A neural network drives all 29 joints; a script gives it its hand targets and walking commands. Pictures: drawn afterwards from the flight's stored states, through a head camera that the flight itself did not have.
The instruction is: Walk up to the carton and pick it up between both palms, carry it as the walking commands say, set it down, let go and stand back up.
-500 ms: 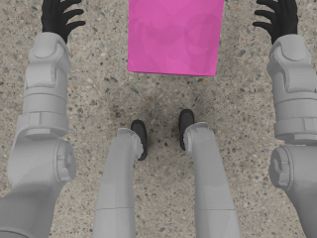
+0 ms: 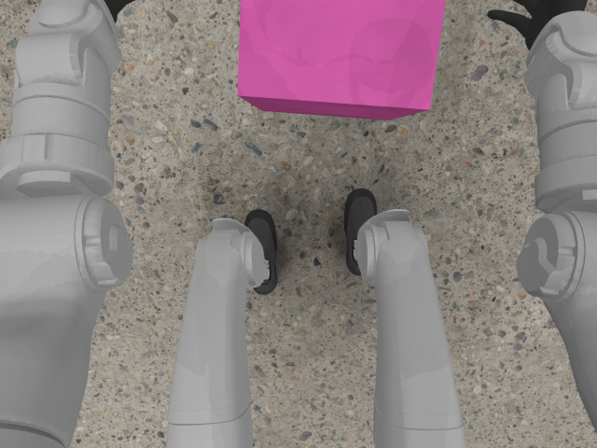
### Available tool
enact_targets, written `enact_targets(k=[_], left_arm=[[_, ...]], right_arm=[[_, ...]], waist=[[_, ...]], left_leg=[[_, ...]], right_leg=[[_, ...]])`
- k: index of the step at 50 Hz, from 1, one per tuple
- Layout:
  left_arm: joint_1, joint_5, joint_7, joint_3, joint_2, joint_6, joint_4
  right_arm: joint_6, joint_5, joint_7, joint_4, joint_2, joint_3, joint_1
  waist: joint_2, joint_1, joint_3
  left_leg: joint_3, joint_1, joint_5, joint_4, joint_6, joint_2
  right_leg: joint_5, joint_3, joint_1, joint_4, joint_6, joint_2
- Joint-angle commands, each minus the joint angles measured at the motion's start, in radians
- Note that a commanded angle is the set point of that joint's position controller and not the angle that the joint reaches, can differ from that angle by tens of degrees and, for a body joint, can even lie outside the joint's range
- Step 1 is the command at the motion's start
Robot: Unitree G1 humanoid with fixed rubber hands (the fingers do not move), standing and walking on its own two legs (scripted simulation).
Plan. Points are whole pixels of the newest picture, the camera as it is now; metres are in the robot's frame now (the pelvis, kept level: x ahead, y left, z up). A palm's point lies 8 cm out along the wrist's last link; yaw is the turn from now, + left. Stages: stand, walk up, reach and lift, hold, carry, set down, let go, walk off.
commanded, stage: reach and lift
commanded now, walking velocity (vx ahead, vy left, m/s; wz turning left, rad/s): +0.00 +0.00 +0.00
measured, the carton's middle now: (335, 32) +0.58 -0.06 -0.44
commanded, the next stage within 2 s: none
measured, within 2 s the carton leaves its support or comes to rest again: neither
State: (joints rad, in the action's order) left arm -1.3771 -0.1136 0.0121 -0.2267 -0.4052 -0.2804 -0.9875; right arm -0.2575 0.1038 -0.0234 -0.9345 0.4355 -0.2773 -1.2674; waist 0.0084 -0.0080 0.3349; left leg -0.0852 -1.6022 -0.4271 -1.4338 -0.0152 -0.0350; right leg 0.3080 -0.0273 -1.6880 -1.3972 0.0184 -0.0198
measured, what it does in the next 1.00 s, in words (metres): lowers itself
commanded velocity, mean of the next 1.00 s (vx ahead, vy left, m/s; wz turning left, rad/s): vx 0.00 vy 0.00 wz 0.00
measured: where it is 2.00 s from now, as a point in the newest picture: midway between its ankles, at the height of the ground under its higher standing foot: (311, 257)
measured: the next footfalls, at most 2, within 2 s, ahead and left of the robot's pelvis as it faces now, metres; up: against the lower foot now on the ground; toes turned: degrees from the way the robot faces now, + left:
none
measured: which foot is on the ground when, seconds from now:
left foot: down 0.00-1.00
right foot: down 0.00-1.00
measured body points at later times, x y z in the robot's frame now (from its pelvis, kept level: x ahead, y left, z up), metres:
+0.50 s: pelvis +0.00 -0.01 -0.13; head +0.37 -0.02 +0.10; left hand +0.58 +0.19 -0.28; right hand +0.55 -0.25 -0.31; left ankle +0.11 +0.12 -0.55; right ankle +0.15 -0.11 -0.55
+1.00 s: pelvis +0.00 +0.00 -0.22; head +0.38 -0.01 +0.00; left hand +0.58 +0.17 -0.40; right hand +0.55 -0.26 -0.39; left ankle +0.11 +0.12 -0.55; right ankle +0.14 -0.11 -0.55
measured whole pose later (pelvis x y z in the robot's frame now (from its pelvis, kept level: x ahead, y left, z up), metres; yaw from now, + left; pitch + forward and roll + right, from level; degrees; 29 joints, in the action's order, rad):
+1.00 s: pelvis +0.00 +0.00 -0.22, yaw +2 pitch +32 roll +3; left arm -1.51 -0.30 0.11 -0.01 -0.44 -0.17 -1.01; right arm -0.12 0.28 -0.09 -1.01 0.51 -0.19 -1.43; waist 0.03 -0.06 0.52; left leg -0.07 -2.16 -0.62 -2.23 -0.03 -0.03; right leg 0.47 -0.03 -2.27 -2.17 0.03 -0.04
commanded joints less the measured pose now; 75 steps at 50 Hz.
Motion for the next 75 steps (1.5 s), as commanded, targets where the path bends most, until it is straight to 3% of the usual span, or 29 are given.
enact_targets(k=[1,4,5,7,11,12,13,15,16,17,18,23,25,26,27,30,34,38,40,46,47,49,51,54,56,61,68,72,75], left_arm=[[-0.573,-0.051,0.016,-0.005,-0.275,0.095,0.164],[-0.650,-0.119,0.024,0.039,-0.346,0.077,0.316],[-0.667,-0.142,0.037,0.023,-0.412,0.064,0.464],[-0.696,-0.180,0.060,0.060,-0.460,0.025,0.487],[-0.644,-0.144,0.075,-0.010,-0.506,-0.015,0.538],[-0.618,-0.156,0.078,0.051,-0.449,-0.026,0.356],[-0.537,-0.150,0.071,0.029,-0.421,-0.028,0.480],[-0.559,-0.105,0.059,-0.010,-0.428,0.012,0.344],[-0.535,-0.126,0.057,0.007,-0.400,0.026,0.335],[-0.509,-0.130,0.051,0.049,-0.348,0.032,0.195],[-0.433,-0.110,0.039,0.025,-0.298,0.055,0.017],[-0.343,-0.071,0.012,0.063,-0.181,0.135,-0.102],[-0.429,-0.109,0.007,0.096,-0.199,0.160,0.104],[-0.368,-0.111,0.012,0.120,-0.185,0.153,-0.046],[-0.441,-0.112,0.027,0.089,-0.245,0.175,0.182],[-0.495,-0.176,0.056,0.202,-0.218,0.176,0.151],[-0.536,-0.197,0.092,0.199,-0.236,0.175,0.292],[-0.458,-0.153,0.121,0.187,-0.209,0.167,0.095],[-0.561,-0.209,0.124,0.164,-0.267,0.174,0.321],[-0.517,-0.210,0.114,0.196,-0.235,0.150,0.130],[-0.512,-0.178,0.118,0.149,-0.295,0.154,0.200],[-0.491,-0.210,0.112,0.176,-0.251,0.159,0.120],[-0.511,-0.204,0.101,0.200,-0.211,0.154,0.141],[-0.494,-0.183,0.108,0.166,-0.247,0.165,0.123],[-0.497,-0.225,0.105,0.231,-0.197,0.155,0.131],[-0.526,-0.187,0.115,0.172,-0.268,0.167,0.160],[-0.590,-0.230,0.112,0.262,-0.157,0.160,0.157],[-0.543,-0.184,0.121,0.206,-0.146,0.171,0.146],[-0.565,-0.212,0.112,0.249,-0.062,0.176,0.170]], right_arm=[[0.098,-0.025,-0.043,0.213,0.248,-0.092,-0.633],[0.070,0.076,-0.094,0.409,0.288,-0.034,-0.707],[0.049,0.055,-0.115,0.523,0.329,-0.037,-0.708],[-0.007,0.110,-0.142,0.404,0.321,0.011,-0.671],[-0.073,0.193,-0.158,0.531,0.297,0.109,-0.679],[-0.077,0.200,-0.142,0.384,0.272,0.137,-0.652],[-0.080,0.182,-0.142,0.478,0.264,0.115,-0.599],[-0.046,0.181,-0.124,0.339,0.198,0.132,-0.582],[-0.006,0.128,-0.129,0.428,0.264,0.097,-0.607],[-0.003,0.127,-0.117,0.227,0.210,0.113,-0.559],[0.015,0.103,-0.097,0.018,0.128,0.125,-0.450],[0.137,0.072,-0.049,-0.019,0.096,0.092,-0.444],[0.165,0.066,-0.063,0.166,0.112,0.051,-0.507],[0.175,0.063,-0.058,0.002,0.136,0.069,-0.461],[0.193,0.071,-0.067,0.181,0.187,0.036,-0.504],[0.195,0.086,-0.081,0.067,0.215,0.041,-0.459],[0.192,0.149,-0.076,0.120,0.245,0.054,-0.525],[0.186,0.202,-0.045,0.012,0.211,0.125,-0.477],[0.197,0.221,-0.066,0.209,0.238,0.134,-0.573],[0.174,0.199,-0.081,0.060,0.234,0.130,-0.513],[0.171,0.221,-0.077,0.081,0.187,0.169,-0.509],[0.166,0.249,-0.065,0.038,0.152,0.205,-0.510],[0.180,0.191,-0.079,0.076,0.221,0.113,-0.517],[0.184,0.242,-0.076,0.040,0.183,0.171,-0.520],[0.188,0.207,-0.080,0.082,0.197,0.149,-0.525],[0.183,0.236,-0.080,0.044,0.163,0.164,-0.526],[0.178,0.242,-0.079,0.018,0.132,0.206,-0.557],[0.184,0.287,-0.077,0.065,0.061,0.236,-0.568],[0.191,0.266,-0.078,0.089,0.038,0.258,-0.621]], waist=[[0.111,-0.079,-1.405],[0.053,-0.075,-1.820],[0.153,-0.100,-2.047],[0.081,-0.095,-2.171],[0.114,-0.007,-2.081],[0.152,-0.030,-1.925],[0.113,-0.015,-2.021],[0.123,0.015,-1.734],[0.210,-0.055,-1.784],[0.187,-0.068,-1.589],[0.182,-0.032,-1.373],[0.085,-0.043,-1.218],[0.083,-0.081,-1.407],[0.070,-0.084,-1.266],[0.060,-0.085,-1.528],[0.027,-0.159,-1.551],[-0.037,-0.124,-1.624],[-0.029,-0.039,-1.490],[0.010,-0.045,-1.637],[0.049,-0.115,-1.468],[0.037,-0.041,-1.446],[0.053,-0.006,-1.452],[0.032,-0.115,-1.453],[0.008,-0.022,-1.478],[0.056,-0.121,-1.487],[0.036,-0.030,-1.477],[-0.014,-0.090,-1.480],[0.007,-0.014,-1.477],[0.055,-0.043,-1.480]], left_leg=[[0.072,0.031,-0.069,-0.036,-0.014,0.115],[0.030,0.138,0.006,-0.108,-0.015,0.134],[0.040,0.239,0.029,-0.124,-0.020,0.139],[0.034,0.311,0.003,-0.153,-0.010,0.126],[0.012,0.129,-0.041,-0.247,-0.031,0.098],[0.021,0.071,-0.074,-0.233,-0.042,0.089],[0.010,0.102,-0.013,-0.257,-0.036,0.091],[0.028,-0.060,-0.063,-0.290,-0.050,0.088],[0.042,-0.028,-0.049,-0.306,-0.049,0.084],[0.050,-0.164,-0.101,-0.314,-0.042,0.087],[0.045,-0.238,-0.135,-0.326,-0.038,0.079],[0.060,-0.308,-0.059,-0.410,-0.003,0.079],[0.070,-0.251,0.071,-0.452,-0.004,0.094],[0.089,-0.292,0.038,-0.468,0.008,0.090],[0.075,-0.152,0.125,-0.486,0.015,0.090],[0.101,-0.016,0.181,-0.521,0.032,0.084],[0.097,0.053,0.251,-0.559,0.038,0.075],[0.097,0.087,0.197,-0.577,0.029,0.064],[0.078,0.047,0.195,-0.586,0.023,0.080],[0.047,-0.090,0.043,-0.597,0.013,0.081],[0.054,-0.103,0.067,-0.587,0.000,0.074],[0.055,-0.108,0.059,-0.595,0.003,0.068],[0.052,-0.132,0.063,-0.611,0.014,0.073],[0.050,-0.080,0.086,-0.599,0.019,0.072],[0.076,-0.100,0.081,-0.575,0.017,0.073],[0.061,-0.087,0.099,-0.591,0.001,0.081],[0.072,0.044,0.112,-0.582,0.014,0.075],[0.041,-0.036,0.142,-0.591,0.002,0.093],[0.047,-0.098,0.122,-0.586,0.006,0.089]], right_leg=[[-0.050,0.052,0.698,-0.114,-0.015,0.060],[-0.215,0.029,0.953,-0.181,-0.009,0.039],[-0.271,0.030,1.117,-0.183,-0.009,0.037],[-0.176,0.056,1.095,-0.232,-0.011,0.030],[-0.171,-0.045,1.126,-0.294,-0.009,0.007],[-0.144,0.007,1.040,-0.296,-0.020,0.012],[-0.248,-0.010,1.102,-0.322,-0.013,0.013],[-0.193,-0.045,0.919,-0.338,-0.010,0.015],[-0.209,-0.003,0.922,-0.342,-0.018,0.010],[-0.199,0.015,0.816,-0.376,-0.015,0.020],[-0.121,-0.004,0.687,-0.372,-0.015,0.010],[-0.210,0.013,0.484,-0.456,-0.016,0.013],[-0.399,-0.015,0.637,-0.503,-0.017,0.024],[-0.351,0.018,0.522,-0.560,-0.018,0.014],[-0.432,0.021,0.636,-0.564,-0.017,0.013],[-0.386,0.066,0.501,-0.624,-0.031,-0.007],[-0.426,0.050,0.475,-0.661,-0.015,-0.014],[-0.237,0.068,0.273,-0.678,-0.019,-0.011],[-0.351,0.051,0.475,-0.684,-0.014,-0.031],[-0.222,0.083,0.417,-0.659,-0.028,-0.025],[-0.257,0.062,0.421,-0.667,-0.026,-0.019],[-0.252,0.047,0.439,-0.684,-0.036,-0.032],[-0.263,0.052,0.453,-0.667,-0.024,-0.020],[-0.252,0.052,0.423,-0.673,-0.028,-0.017],[-0.305,0.080,0.464,-0.676,-0.037,-0.029],[-0.302,0.053,0.428,-0.681,-0.038,-0.004],[-0.234,0.089,0.338,-0.678,-0.028,-0.016],[-0.315,0.061,0.424,-0.674,-0.032,0.012],[-0.308,0.049,0.443,-0.660,-0.029,0.009]])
